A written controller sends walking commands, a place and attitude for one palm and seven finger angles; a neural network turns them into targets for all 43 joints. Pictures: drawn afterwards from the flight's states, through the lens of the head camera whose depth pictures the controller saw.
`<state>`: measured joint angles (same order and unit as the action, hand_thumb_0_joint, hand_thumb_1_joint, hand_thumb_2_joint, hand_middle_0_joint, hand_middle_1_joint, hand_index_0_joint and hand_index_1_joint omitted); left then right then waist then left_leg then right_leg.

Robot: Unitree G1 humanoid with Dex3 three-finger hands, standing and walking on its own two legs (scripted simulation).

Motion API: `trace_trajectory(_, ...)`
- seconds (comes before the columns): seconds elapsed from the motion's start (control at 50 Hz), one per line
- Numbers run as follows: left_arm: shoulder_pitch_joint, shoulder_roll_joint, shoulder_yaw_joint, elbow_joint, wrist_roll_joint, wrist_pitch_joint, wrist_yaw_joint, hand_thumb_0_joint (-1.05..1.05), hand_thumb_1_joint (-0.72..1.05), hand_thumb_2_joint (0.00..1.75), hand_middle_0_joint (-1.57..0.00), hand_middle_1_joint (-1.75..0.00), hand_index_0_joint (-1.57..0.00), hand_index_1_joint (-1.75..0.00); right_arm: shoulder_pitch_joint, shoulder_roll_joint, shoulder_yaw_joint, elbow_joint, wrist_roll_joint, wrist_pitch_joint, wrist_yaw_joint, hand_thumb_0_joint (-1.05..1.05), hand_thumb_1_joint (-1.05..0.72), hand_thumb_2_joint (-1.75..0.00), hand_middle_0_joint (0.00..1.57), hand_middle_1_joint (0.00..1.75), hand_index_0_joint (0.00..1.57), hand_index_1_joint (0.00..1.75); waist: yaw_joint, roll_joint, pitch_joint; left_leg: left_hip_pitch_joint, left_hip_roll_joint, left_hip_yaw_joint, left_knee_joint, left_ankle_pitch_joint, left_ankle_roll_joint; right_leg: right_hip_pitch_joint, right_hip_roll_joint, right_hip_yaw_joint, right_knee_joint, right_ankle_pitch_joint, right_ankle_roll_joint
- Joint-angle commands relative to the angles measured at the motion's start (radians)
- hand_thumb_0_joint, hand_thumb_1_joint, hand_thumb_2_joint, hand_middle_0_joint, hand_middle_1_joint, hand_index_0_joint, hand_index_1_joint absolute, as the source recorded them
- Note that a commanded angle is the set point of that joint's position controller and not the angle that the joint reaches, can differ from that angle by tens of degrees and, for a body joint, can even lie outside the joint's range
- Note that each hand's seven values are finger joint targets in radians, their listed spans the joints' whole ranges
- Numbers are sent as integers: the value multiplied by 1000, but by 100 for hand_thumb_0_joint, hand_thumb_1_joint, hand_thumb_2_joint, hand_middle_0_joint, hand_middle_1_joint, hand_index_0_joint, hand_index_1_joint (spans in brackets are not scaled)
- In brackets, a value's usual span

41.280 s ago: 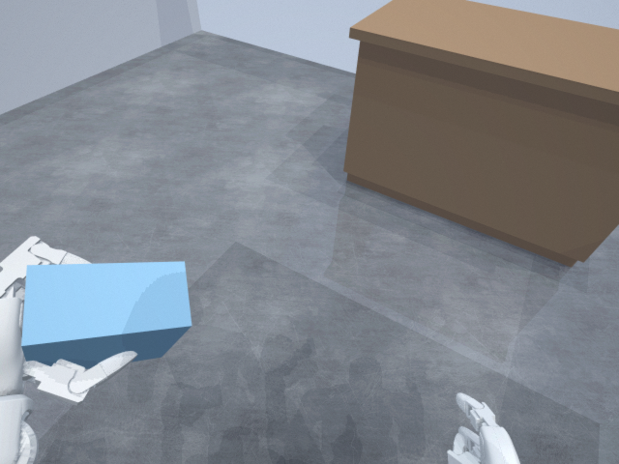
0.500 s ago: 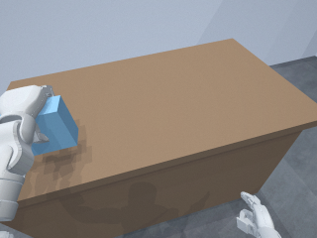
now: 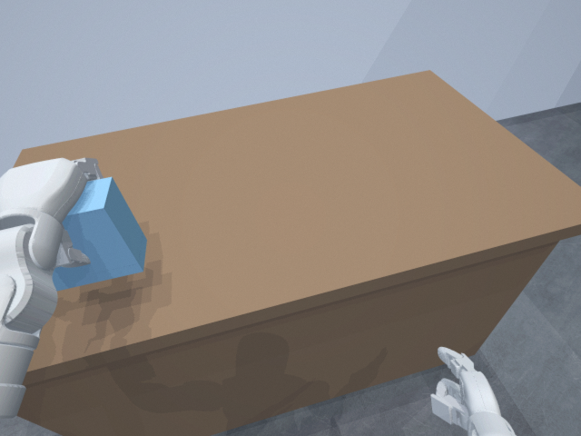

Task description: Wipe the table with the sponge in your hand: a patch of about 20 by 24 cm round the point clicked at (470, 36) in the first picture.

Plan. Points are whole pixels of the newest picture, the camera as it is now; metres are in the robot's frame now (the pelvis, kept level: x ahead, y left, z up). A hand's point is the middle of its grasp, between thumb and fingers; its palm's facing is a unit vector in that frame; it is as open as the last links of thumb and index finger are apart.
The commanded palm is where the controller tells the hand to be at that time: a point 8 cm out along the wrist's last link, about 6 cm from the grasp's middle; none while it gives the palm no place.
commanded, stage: bring the sponge back beside the body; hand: left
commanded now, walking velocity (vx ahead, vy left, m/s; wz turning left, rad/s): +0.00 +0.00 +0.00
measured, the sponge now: (84, 247) +0.29 +0.34 +0.12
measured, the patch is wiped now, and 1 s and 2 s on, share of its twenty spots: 1.00 1.00 1.00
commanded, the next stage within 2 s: step back with the hand held close in 1.44 s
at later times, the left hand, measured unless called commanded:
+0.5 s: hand (71, 254) +0.26 +0.31 +0.16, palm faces +0.06 -0.06 -1.00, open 10.6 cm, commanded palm +0.21 +0.31 +0.24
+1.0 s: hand (73, 305) +0.20 +0.27 +0.15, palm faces +0.10 -0.09 -0.99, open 10.6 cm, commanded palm +0.16 +0.28 +0.23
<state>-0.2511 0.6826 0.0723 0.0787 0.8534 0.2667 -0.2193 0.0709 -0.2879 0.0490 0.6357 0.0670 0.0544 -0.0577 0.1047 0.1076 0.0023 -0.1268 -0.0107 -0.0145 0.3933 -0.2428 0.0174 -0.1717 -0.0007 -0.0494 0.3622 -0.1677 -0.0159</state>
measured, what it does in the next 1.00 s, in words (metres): stands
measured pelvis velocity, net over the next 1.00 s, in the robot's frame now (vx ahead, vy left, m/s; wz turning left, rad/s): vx -0.01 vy -0.01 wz -0.02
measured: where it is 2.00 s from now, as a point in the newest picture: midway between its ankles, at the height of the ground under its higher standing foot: outside the picture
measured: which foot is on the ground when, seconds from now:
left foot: down 0.00-1.00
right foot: down 0.00-1.00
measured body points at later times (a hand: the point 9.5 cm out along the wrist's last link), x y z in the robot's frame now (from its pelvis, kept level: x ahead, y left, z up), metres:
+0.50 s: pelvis +0.00 +0.00 +0.00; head -0.01 -0.04 +0.45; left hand +0.25 +0.31 +0.21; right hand +0.26 -0.19 -0.07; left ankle -0.02 +0.11 -0.75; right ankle +0.02 -0.11 -0.75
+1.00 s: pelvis -0.01 -0.01 +0.00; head -0.04 -0.06 +0.44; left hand +0.19 +0.27 +0.20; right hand +0.25 -0.20 -0.07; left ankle -0.02 +0.11 -0.75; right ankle +0.02 -0.11 -0.75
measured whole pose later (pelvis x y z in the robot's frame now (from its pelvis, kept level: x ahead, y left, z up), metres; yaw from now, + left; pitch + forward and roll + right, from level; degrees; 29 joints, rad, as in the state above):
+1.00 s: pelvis -0.01 -0.01 +0.00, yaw -1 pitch -5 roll +0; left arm 0.22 0.61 0.04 -0.42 0.80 0.39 -0.14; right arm 0.03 -0.27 0.06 0.62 0.05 0.05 -0.04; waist 0.16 0.12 -0.01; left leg -0.10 0.01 0.00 0.44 -0.27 0.00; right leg -0.15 0.02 -0.03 0.42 -0.19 -0.03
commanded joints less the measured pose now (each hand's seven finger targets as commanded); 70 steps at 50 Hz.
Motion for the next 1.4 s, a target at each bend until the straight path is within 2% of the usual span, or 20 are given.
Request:
trace_trajectory(0.0,-257,306,180,-305,-5,1,48,0,10,130,-120,-160,-120,-160,-217,-93,-33,-200,3,-61,-4,0,-90,-90,20,30,20,30,14,13,-277,-6,1,-29,-28,318,21,190,3,60,0,211,-63)
trace_trajectory(0.18,-227,305,186,-333,6,46,96,0,10,130,-120,-160,-120,-160,-207,-96,-36,-175,-6,-56,-9,0,-90,-90,20,30,20,30,20,-26,-248,-9,2,-25,-38,294,14,172,5,47,-9,164,-56)
trace_trajectory(0.3,-193,251,144,-413,-8,73,87,0,10,130,-120,-160,-120,-160,-269,-82,-20,-200,5,-72,-10,0,-90,-90,20,30,20,30,19,30,-253,1,4,-35,-41,281,16,170,12,72,-10,149,-66)
trace_trajectory(0.36,-121,242,136,-381,-2,91,78,0,10,130,-120,-160,-120,-160,-235,-92,-25,-181,-7,-60,-8,0,-90,-90,20,30,20,30,21,-25,-239,-10,4,-30,-37,287,17,169,7,48,-6,169,-60)
trace_trajectory(0.4,-115,247,146,-454,-6,94,71,0,10,130,-120,-160,-120,-160,-282,-83,-16,-203,3,-66,-6,0,-90,-90,20,30,20,30,23,11,-245,-6,5,-37,-38,278,18,169,15,80,-4,155,-66)
trace_trajectory(0.46,-61,226,131,-464,-3,97,72,0,10,130,-120,-160,-120,-160,-249,-83,-18,-192,-10,-56,-3,0,-90,-90,20,30,20,30,27,-24,-236,-6,4,-29,-38,292,20,165,11,42,-3,162,-55)
trace_trajectory(0.5,-43,258,176,-527,-12,91,80,0,10,130,-120,-160,-120,-160,-287,-77,-14,-212,-4,-67,-4,0,-90,-90,20,30,20,30,34,-4,-240,-6,6,-37,-30,277,21,171,18,85,2,153,-64)
trace_trajectory(0.58,29,242,174,-527,-9,97,98,0,10,130,-120,-160,-120,-160,-253,-77,-19,-197,-15,-51,1,0,-90,-90,20,30,20,30,39,-24,-216,-10,5,-23,-22,284,18,158,10,64,-1,157,-54)
trace_trajectory(0.6,20,252,192,-567,-19,97,101,0,10,130,-120,-160,-120,-160,-290,-75,-15,-210,-6,-63,1,0,-90,-90,20,30,20,30,38,2,-218,-7,7,-35,-20,275,17,158,21,102,-1,147,-66)
trace_trajectory(0.66,65,214,160,-537,-17,116,111,0,10,130,-120,-160,-120,-160,-260,-79,-19,-196,-12,-51,3,0,-90,-90,20,30,20,30,37,-16,-195,-14,6,-24,-22,264,16,144,15,66,-8,130,-55)
trace_trajectory(0.7,66,217,169,-618,-28,116,112,0,10,130,-120,-160,-120,-160,-306,-72,-15,-217,-4,-67,1,0,-90,-90,20,30,20,30,37,18,-214,-2,5,-33,-15,257,18,152,21,111,-2,130,-63)
trace_trajectory(0.76,152,191,152,-611,-24,124,114,0,10,130,-120,-160,-120,-160,-266,-76,-22,-202,-15,-61,5,0,-90,-90,20,30,20,30,40,-11,-215,-4,5,-24,-12,267,20,154,13,73,1,141,-53)
trace_trajectory(0.8,163,194,163,-685,-31,121,111,0,10,130,-120,-160,-120,-160,-315,-68,-16,-223,-6,-73,5,0,-90,-90,20,30,20,30,40,9,-213,-2,8,-35,-10,251,22,151,24,112,6,125,-61)
trace_trajectory(0.82,176,192,155,-680,-22,124,116,0,10,130,-120,-160,-120,-160,-275,-68,-16,-214,-19,-74,6,0,-90,-90,20,30,20,30,50,-3,-221,-12,6,-23,-1,266,23,155,11,76,18,132,-54)
trace_trajectory(1.04,322,162,171,-723,-31,127,156,0,10,130,-120,-160,-120,-160,-281,-59,-24,-210,-19,-77,14,0,-90,-90,20,30,20,30,54,-19,-157,-25,8,-22,-7,197,19,121,20,103,-5,34,-51)
trace_trajectory(1.18,260,150,140,-687,-30,136,160,0,10,130,-120,-160,-120,-160,-287,-67,-23,-195,-17,-73,0,0,-90,-90,20,30,20,30,35,-19,-101,-30,6,-15,-12,118,18,72,21,115,-39,-58,-44)
trace_trajectory(1.2,244,154,147,-719,-37,135,160,0,10,130,-120,-160,-120,-160,-321,-63,-21,-210,-9,-86,-4,0,-90,-90,20,30,20,30,35,10,-112,-25,6,-21,-12,100,17,78,28,146,-38,-74,-52)
trace_trajectory(1.28,260,151,139,-694,-29,126,158,0,10,130,-120,-160,-120,-160,-295,-63,-22,-199,-21,-89,-9,0,-90,-90,20,30,20,30,44,-27,-127,-33,1,-13,-11,102,21,92,15,118,-36,-81,-43)
trace_trajectory(1.3,254,160,149,-740,-32,123,157,0,10,130,-120,-160,-120,-160,-324,-61,-21,-212,-12,-100,-9,0,-90,-90,20,30,20,30,41,12,-141,-20,2,-21,-10,98,21,93,27,147,-33,-88,-51)
trace_trajectory(1.38,290,152,149,-698,-31,118,160,0,10,130,-120,-160,-120,-160,-297,-62,-23,-195,-27,-95,-6,0,-90,-90,20,30,20,30,48,-32,-113,-43,2,-11,-5,101,18,86,13,131,-37,-86,-45)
